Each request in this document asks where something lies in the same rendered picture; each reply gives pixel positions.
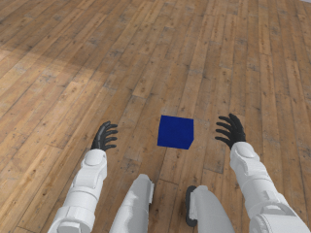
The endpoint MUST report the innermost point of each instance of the robot right hand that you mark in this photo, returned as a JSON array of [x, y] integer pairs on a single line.
[[236, 131]]

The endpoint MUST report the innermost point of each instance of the carton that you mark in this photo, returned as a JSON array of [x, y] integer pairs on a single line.
[[175, 132]]

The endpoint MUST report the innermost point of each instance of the robot left forearm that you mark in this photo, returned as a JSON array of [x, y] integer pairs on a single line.
[[77, 212]]

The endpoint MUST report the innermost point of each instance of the robot right shin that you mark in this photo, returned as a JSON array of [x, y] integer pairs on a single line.
[[204, 187]]

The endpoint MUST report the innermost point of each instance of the right robot foot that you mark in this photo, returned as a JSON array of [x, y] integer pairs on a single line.
[[190, 221]]

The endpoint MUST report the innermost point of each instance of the robot left hand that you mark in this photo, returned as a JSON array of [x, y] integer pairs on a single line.
[[100, 139]]

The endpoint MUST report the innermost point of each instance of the robot right upper arm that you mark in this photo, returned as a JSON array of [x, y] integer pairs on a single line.
[[266, 223]]

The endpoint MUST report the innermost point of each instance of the robot right forearm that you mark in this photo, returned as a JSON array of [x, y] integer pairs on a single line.
[[261, 196]]

